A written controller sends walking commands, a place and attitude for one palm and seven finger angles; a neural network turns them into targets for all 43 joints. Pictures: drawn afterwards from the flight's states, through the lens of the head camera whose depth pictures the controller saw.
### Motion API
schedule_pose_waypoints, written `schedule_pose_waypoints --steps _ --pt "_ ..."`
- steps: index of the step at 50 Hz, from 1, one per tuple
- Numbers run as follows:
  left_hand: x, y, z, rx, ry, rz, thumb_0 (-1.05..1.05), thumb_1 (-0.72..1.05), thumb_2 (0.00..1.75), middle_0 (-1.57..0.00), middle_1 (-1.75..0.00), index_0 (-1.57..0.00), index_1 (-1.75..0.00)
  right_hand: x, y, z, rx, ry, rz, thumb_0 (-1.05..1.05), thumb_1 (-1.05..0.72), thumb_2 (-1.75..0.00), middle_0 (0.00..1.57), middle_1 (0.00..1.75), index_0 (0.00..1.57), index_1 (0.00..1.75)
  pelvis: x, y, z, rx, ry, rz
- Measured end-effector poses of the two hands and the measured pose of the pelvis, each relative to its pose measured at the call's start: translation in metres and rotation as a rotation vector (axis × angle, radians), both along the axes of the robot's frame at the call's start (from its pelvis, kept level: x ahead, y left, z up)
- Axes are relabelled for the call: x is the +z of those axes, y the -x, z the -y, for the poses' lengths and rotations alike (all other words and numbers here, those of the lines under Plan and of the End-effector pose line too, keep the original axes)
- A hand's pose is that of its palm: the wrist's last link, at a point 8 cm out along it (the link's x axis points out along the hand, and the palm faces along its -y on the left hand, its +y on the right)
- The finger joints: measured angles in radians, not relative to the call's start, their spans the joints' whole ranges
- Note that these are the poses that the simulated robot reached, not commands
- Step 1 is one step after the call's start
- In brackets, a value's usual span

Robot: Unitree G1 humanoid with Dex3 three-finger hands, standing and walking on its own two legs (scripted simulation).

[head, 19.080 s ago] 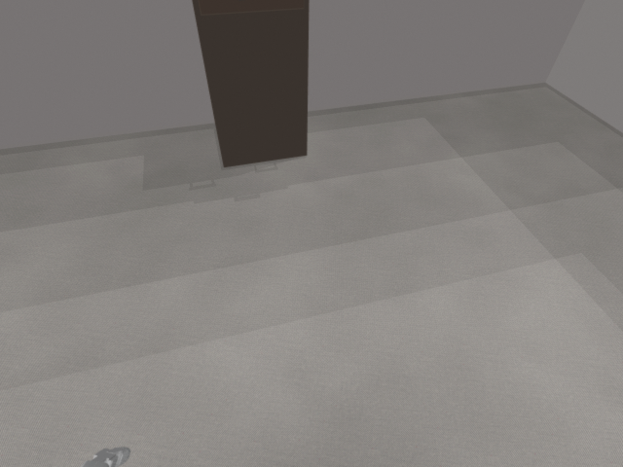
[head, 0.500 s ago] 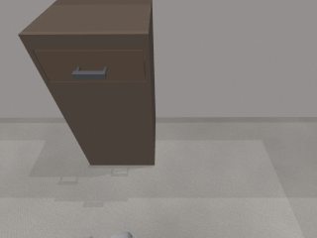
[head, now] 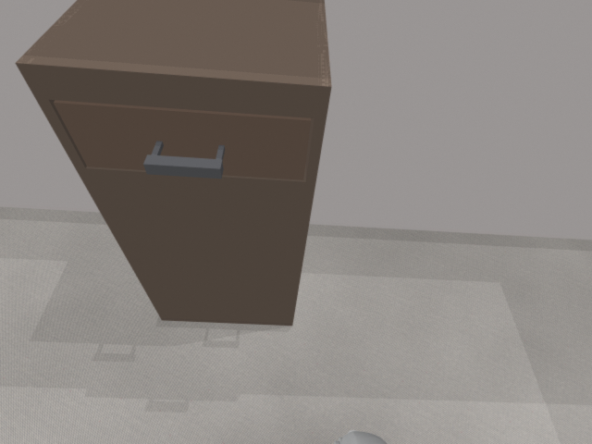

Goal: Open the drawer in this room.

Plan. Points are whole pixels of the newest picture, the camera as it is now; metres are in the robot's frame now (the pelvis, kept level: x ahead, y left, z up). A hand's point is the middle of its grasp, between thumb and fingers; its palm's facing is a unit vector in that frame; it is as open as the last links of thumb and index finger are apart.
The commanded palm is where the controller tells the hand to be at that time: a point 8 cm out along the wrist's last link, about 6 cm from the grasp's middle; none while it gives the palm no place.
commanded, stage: come to a stop and stand still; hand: left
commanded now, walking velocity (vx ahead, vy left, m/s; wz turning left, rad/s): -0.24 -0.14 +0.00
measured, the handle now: (187, 157) +0.54 +0.23 +0.04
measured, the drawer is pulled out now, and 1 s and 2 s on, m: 0.00 0.00 0.00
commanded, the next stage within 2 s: look again from close up in 1.70 s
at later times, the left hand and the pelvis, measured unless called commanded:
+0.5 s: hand out of the picture +0.07 +0.11 -0.15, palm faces +0.01 -0.96 -0.29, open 7.3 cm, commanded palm none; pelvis -0.02 -0.08 +0.00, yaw +0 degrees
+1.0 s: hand out of the picture -0.04 +0.17 -0.18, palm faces +0.03 -0.98 -0.18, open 7.3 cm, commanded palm none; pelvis -0.03 -0.02 +0.00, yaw +0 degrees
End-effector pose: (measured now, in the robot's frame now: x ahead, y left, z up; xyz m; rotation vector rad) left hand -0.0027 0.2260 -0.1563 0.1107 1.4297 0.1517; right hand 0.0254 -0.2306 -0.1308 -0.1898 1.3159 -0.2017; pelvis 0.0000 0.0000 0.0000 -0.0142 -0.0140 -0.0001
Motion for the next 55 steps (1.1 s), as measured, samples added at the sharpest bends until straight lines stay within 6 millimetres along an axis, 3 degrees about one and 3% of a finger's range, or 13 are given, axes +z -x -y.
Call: schedule_pose_waypoints --steps 8,12,15,22,30,36,41,45,49,55 --pt "0.008 -0.076 0.009 -0.062 -0.051 0.126 0.0 0.91 0.9 -0.19 -0.3 -0.2 -0.3 -0.01 0.028 0.012 -0.079 -0.037 -0.103 0.0 -0.92 -0.89 0.2 0.3 0.21 0.3 -0.002 -0.009 0.023 -0.01 -0.002 0.007" --pt "0.016 -0.1 0.029 -0.097 -0.082 0.184 0.0 0.91 0.9 -0.19 -0.3 -0.2 -0.3 -0.023 0.033 0.03 -0.099 -0.076 -0.116 0.0 -0.91 -0.89 0.2 0.3 0.21 0.3 -0.007 -0.008 0.042 -0.018 -0.014 0.006" --pt "0.018 -0.107 0.046 -0.125 -0.115 0.226 0.0 0.91 0.9 -0.19 -0.3 -0.2 -0.3 -0.04 0.033 0.048 -0.113 -0.109 -0.109 0.01 -0.91 -0.89 0.2 0.3 0.21 0.3 -0.016 -0.007 0.059 -0.029 -0.035 0.005" --pt "0.036 -0.084 0.073 -0.114 -0.122 0.223 0.0 0.91 0.9 -0.2 -0.3 -0.21 -0.3 -0.039 0.021 0.079 -0.083 -0.116 -0.07 0.01 -0.91 -0.89 0.19 0.3 0.2 0.29 -0.005 0.009 0.073 -0.015 -0.06 0.013" --pt "0.04 -0.031 0.059 -0.03 -0.132 0.204 0.0 0.91 0.9 -0.2 -0.3 -0.21 -0.3 -0.022 0.01 0.092 0.007 -0.08 -0.018 0.01 -0.91 -0.89 0.19 0.3 0.2 0.29 0.002 0.029 0.072 0.007 -0.074 0.0" --pt "0.026 0.022 0.033 0.013 -0.103 0.114 0.0 0.91 0.9 -0.2 -0.3 -0.21 -0.3 -0.007 0.008 0.078 0.048 -0.031 0.034 0.01 -0.91 -0.9 0.19 0.3 0.2 0.29 0.001 0.043 0.053 0.003 -0.054 -0.012" --pt "0.005 0.054 0.009 0.026 -0.059 0.023 0.0 0.91 0.9 -0.2 -0.3 -0.21 -0.3 -0.003 0.033 0.049 0.031 0.004 0.043 0.0 -0.91 -0.9 0.19 0.3 0.2 0.29 -0.005 0.048 0.03 -0.002 -0.012 -0.013" --pt "0.007 0.056 0.005 0.02 -0.028 0.0 0.01 0.91 0.9 -0.2 -0.3 -0.2 -0.3 0.003 0.062 0.024 0.012 -0.02 -0.034 0.0 -0.91 -0.89 0.19 0.3 0.2 0.29 0.003 0.04 0.024 0.007 0.0 -0.017" --pt "0.007 0.047 0.009 0.0 -0.011 -0.012 0.01 0.91 0.9 -0.19 -0.3 -0.2 -0.3 -0.001 0.082 0.007 -0.026 -0.052 -0.104 0.01 -0.91 -0.89 0.2 0.3 0.2 0.3 0.003 0.031 0.023 -0.006 -0.011 -0.026" --pt "0.006 0.003 0.03 -0.057 -0.011 -0.006 0.01 0.91 0.9 -0.19 -0.3 -0.2 -0.3 -0.012 0.105 0.001 -0.094 -0.097 -0.201 0.01 -0.91 -0.89 0.2 0.3 0.21 0.3 -0.002 0.017 0.034 -0.015 -0.027 -0.034"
